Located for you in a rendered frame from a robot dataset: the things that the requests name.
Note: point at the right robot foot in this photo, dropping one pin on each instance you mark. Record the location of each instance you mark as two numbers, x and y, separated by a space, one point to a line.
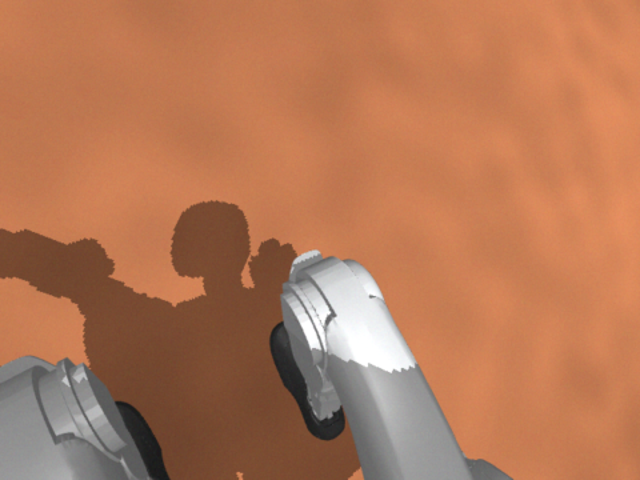
293 380

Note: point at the left robot foot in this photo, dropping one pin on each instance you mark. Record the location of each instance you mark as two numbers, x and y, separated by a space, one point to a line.
145 441

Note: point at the right robot hand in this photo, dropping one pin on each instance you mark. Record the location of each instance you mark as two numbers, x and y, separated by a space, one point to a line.
483 470

